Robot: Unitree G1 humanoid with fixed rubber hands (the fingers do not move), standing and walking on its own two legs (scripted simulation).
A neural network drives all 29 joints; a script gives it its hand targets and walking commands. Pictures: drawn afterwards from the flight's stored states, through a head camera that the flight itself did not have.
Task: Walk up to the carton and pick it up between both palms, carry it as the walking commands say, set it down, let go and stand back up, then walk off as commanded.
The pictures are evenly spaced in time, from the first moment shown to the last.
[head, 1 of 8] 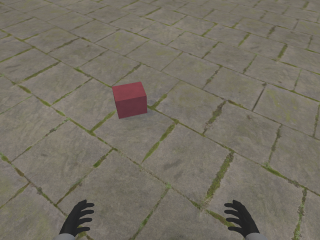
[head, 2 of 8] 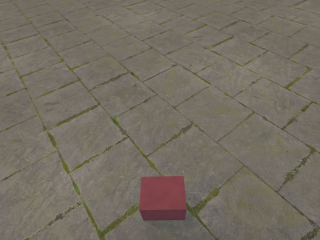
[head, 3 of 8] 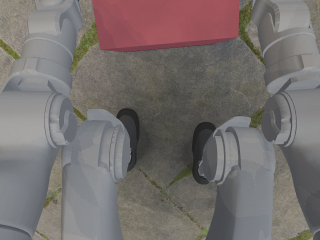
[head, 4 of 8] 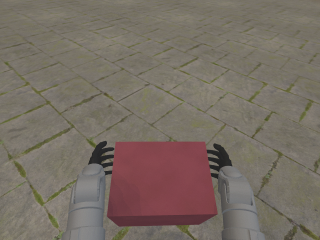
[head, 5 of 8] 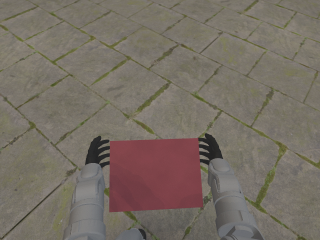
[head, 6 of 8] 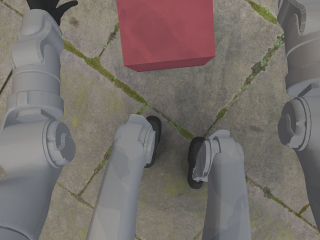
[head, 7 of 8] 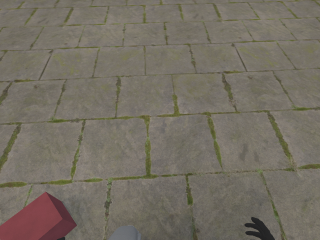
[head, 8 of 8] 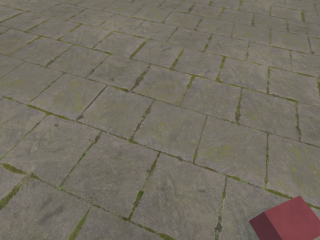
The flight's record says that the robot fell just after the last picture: no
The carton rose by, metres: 0.68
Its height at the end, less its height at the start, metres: +0.00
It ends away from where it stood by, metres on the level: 1.49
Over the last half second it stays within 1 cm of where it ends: yes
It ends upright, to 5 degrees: yes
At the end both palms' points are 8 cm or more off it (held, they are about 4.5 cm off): yes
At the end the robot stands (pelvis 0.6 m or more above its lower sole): yes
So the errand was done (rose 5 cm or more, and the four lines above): yes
